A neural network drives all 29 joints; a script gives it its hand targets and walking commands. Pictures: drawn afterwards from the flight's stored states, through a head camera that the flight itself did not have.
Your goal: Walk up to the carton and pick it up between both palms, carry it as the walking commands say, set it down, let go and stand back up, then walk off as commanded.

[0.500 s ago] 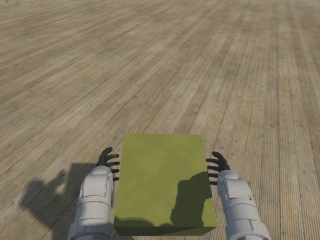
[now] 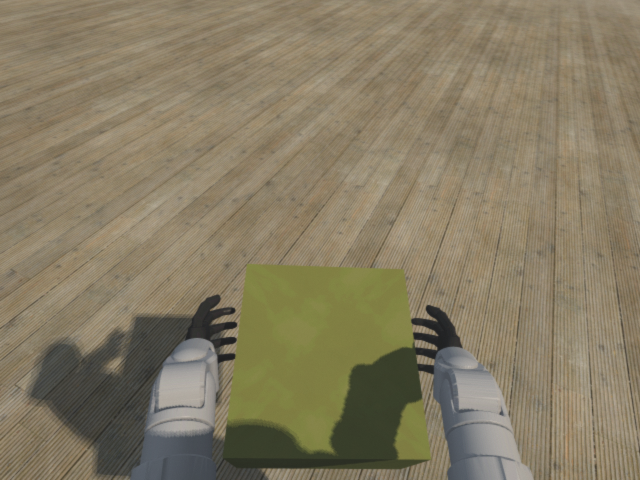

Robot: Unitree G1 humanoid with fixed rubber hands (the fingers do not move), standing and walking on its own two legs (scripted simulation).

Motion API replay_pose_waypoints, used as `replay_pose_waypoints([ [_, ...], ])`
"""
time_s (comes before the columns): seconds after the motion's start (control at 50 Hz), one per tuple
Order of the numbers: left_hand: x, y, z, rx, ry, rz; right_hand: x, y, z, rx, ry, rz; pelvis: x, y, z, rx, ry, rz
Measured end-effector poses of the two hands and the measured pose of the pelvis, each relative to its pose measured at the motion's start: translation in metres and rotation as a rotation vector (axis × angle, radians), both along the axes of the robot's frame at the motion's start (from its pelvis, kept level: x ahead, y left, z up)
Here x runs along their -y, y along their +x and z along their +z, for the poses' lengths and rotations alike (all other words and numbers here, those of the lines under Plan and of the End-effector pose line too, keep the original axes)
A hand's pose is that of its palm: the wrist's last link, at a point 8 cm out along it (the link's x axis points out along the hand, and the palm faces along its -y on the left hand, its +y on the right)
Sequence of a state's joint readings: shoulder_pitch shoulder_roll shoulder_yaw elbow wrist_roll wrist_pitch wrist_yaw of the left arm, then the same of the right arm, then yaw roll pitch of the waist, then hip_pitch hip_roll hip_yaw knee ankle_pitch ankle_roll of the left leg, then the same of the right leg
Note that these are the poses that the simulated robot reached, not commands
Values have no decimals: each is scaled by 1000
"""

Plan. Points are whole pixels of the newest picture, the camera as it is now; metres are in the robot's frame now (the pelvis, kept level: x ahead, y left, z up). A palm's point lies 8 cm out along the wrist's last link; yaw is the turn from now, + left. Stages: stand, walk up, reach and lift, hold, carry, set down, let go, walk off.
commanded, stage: set down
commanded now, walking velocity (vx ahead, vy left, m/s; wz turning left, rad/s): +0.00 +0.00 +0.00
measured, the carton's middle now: (323, 365) +0.31 +0.00 -0.06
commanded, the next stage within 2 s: none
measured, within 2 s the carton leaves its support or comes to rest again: neither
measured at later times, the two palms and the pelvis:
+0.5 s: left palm (196, 366) +0.31 +0.19 -0.07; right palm (412, 373) +0.31 -0.14 -0.07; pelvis +0.02 +0.03 -0.01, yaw +1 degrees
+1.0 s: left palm (215, 386) +0.32 +0.18 -0.16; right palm (405, 381) +0.34 -0.14 -0.15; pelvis -0.05 +0.02 -0.08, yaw +2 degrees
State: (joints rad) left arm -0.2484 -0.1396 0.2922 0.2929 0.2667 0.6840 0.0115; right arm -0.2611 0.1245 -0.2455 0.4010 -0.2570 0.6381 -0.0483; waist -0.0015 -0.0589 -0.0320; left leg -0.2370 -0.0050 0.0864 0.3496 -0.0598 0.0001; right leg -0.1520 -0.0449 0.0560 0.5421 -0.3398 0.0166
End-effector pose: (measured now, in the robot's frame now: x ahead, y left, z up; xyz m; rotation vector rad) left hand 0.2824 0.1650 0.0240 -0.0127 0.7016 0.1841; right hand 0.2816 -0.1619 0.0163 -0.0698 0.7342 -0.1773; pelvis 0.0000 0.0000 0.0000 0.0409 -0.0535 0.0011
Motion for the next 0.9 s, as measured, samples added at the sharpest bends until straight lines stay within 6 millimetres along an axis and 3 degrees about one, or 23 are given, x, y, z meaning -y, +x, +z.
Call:
replay_pose_waypoints([
  [0.24, -14, 9, -47, -56, -18, -19, -12, 10, -41, -59, -24, 18, -16, 7, -3, -30, -21, 1],
  [0.38, -27, 25, -70, -55, 10, -17, -22, 25, -62, -57, 15, 59, -28, 15, -5, -127, -39, 5],
  [0.52, -30, 30, -102, -66, 11, -6, -26, 26, -92, -71, 9, 70, -35, 16, -10, -244, -53, 15],
  [0.74, -30, 7, -158, -62, 20, 88, -30, 31, -144, -59, -9, 126, -24, -11, -36, -419, -72, 57],
  [0.9, -20, 23, -171, 18, 7, 90, -22, 46, -156, 28, -32, 97, -18, -39, -66, -478, -71, 61],
])
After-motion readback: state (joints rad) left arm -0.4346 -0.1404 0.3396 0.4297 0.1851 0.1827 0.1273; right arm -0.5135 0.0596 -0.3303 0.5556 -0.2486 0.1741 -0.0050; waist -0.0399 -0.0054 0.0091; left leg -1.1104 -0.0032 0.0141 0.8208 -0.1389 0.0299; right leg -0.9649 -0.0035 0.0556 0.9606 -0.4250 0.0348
